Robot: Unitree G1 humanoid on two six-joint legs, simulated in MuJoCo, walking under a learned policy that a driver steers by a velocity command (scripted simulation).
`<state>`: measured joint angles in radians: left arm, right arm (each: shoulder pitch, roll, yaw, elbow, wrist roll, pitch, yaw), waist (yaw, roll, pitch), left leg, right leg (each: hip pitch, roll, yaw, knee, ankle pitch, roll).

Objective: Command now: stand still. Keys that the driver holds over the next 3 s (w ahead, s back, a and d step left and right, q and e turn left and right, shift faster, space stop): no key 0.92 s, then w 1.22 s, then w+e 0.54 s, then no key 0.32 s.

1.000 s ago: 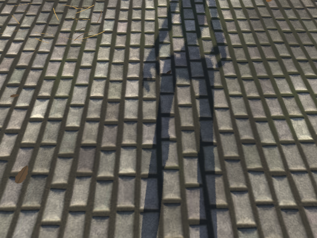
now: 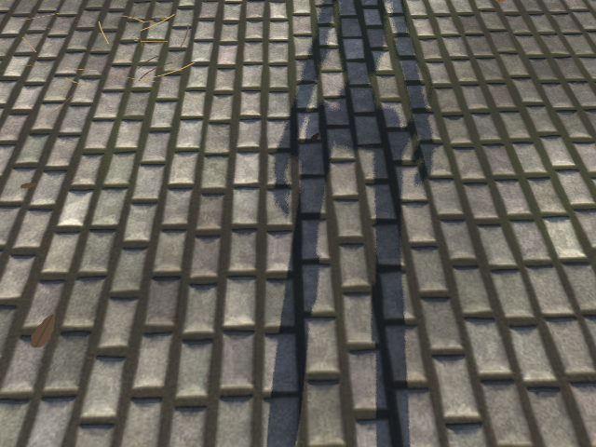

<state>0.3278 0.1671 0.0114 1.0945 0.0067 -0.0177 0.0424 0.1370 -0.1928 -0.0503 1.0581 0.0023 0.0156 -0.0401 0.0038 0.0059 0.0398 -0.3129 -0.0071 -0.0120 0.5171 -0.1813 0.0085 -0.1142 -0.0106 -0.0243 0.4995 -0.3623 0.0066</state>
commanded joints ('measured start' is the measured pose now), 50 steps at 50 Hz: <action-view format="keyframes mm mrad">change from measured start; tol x2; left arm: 1 85 85 13 -9 0 -5 2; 47 196 50 10 2 -3 -8 1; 50 193 121 33 -21 -18 -5 11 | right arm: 1 -10 -97 -13 -24 0 -7 -3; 18 3 -95 -3 26 2 -4 -6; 46 38 -89 4 46 4 -4 -10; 48 62 -79 4 59 7 -2 -10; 50 35 -87 -2 44 11 -14 -6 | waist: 1 -1 -9 5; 46 -5 -12 19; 47 -4 -18 -2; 50 16 -102 89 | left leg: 1 156 34 -43 -61 110 42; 46 153 34 -39 -58 143 31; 47 161 19 -22 -54 37 29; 48 135 -8 6 -26 -112 28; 49 74 -38 40 22 -268 28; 50 -12 -51 60 81 -337 29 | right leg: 1 -185 -21 22 -131 84 -17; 46 -178 -17 23 -144 124 -27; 48 -185 -16 35 -172 -118 -50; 50 -196 -91 152 -236 -398 -123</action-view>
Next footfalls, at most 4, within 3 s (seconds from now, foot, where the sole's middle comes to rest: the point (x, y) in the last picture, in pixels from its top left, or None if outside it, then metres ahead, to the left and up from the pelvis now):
1.68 right None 0.49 -0.13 -0.77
2.24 left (271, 328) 0.80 0.11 -0.77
2.80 right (379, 251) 1.06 -0.19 -0.77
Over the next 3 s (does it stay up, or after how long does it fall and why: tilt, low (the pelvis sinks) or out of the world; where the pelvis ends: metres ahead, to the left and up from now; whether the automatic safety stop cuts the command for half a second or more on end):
stays up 0.98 -0.09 0.00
